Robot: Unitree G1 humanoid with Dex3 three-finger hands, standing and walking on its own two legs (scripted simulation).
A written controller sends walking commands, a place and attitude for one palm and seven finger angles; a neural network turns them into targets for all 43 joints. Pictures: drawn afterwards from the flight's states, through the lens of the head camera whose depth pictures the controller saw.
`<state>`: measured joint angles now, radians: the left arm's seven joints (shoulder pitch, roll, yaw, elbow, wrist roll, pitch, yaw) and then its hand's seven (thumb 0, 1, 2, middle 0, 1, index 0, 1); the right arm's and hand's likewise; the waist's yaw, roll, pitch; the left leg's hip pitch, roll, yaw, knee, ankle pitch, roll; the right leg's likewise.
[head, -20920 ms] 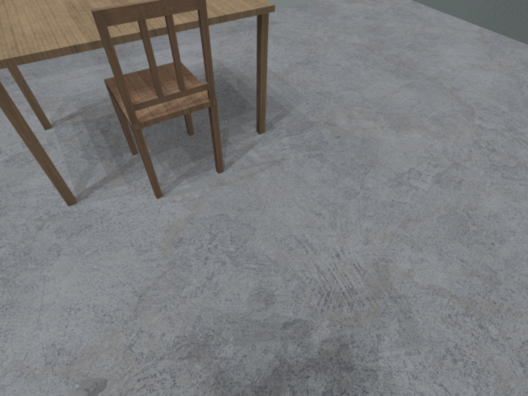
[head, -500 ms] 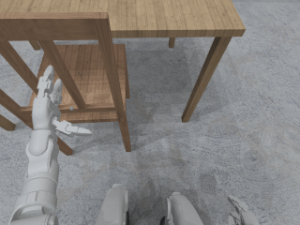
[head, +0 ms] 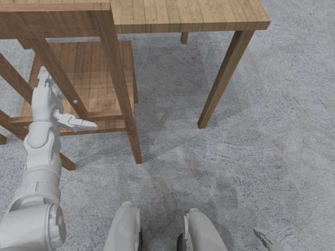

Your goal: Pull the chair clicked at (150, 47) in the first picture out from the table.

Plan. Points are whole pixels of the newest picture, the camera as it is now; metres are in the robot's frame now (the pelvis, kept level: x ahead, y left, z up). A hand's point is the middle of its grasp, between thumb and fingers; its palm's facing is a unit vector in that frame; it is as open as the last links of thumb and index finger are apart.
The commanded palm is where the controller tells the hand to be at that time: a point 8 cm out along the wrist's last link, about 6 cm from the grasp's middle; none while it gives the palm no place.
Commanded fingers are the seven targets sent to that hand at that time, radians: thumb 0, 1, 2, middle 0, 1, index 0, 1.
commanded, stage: push the fingers through the gap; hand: left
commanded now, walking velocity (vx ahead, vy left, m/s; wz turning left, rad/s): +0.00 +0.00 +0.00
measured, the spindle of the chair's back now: (22, 87) +0.48 +0.34 +0.04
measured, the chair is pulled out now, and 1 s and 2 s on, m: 0.00 0.00 0.02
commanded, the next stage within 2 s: hook a spindle and tug to test in 0.60 s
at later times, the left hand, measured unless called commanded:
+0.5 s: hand (73, 97) +0.46 +0.22 +0.04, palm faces +0.14 -0.99 -0.02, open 16.9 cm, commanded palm +0.43 +0.26 +0.04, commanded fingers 0.00 -0.50 0.30 -0.06 -0.08 -0.06 -0.08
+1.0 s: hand (77, 94) +0.47 +0.22 +0.04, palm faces +0.11 -0.99 -0.01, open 15.9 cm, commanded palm +0.44 +0.25 +0.04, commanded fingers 0.00 -0.44 0.32 -0.34 -0.96 -0.34 -0.96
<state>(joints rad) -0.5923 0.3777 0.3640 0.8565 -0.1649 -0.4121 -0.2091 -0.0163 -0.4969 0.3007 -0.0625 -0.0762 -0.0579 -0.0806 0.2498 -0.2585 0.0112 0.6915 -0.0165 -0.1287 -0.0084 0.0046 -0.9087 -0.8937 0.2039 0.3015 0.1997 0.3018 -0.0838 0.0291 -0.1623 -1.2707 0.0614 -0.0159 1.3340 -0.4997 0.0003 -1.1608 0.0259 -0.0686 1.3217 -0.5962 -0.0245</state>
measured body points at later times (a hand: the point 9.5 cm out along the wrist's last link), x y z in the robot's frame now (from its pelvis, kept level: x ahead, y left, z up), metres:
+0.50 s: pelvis +0.00 +0.00 +0.00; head +0.14 +0.02 +0.43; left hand +0.44 +0.27 +0.05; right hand +0.08 -0.27 -0.11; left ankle +0.06 +0.12 -0.61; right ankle +0.01 -0.11 -0.61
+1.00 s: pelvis +0.00 +0.00 +0.00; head +0.14 +0.03 +0.42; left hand +0.45 +0.27 +0.04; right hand +0.08 -0.26 -0.12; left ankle +0.06 +0.12 -0.61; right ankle +0.01 -0.11 -0.61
